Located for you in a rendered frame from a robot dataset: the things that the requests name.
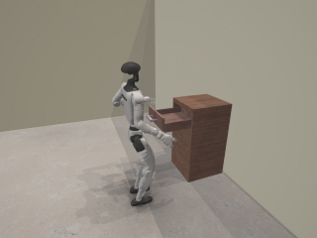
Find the left robot foot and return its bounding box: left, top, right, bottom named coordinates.
left=130, top=186, right=150, bottom=194

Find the robot foot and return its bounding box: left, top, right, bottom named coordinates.
left=131, top=196, right=153, bottom=206
left=130, top=186, right=150, bottom=194

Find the drawer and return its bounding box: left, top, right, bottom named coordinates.
left=149, top=105, right=192, bottom=133

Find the handle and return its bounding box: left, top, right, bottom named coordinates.
left=146, top=115, right=158, bottom=123

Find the left robot hand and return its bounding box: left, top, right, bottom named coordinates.
left=144, top=96, right=156, bottom=105

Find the right robot hand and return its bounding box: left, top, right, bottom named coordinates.
left=162, top=134, right=177, bottom=148

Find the robot right upper arm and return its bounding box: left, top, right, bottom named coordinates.
left=132, top=92, right=145, bottom=129

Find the robot left upper arm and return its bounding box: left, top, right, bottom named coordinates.
left=112, top=82, right=127, bottom=107

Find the cabinet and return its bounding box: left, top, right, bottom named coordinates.
left=171, top=93, right=233, bottom=182

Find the right robot foot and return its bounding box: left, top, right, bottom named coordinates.
left=131, top=196, right=153, bottom=206

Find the robot right forearm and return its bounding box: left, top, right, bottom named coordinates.
left=137, top=121, right=165, bottom=140

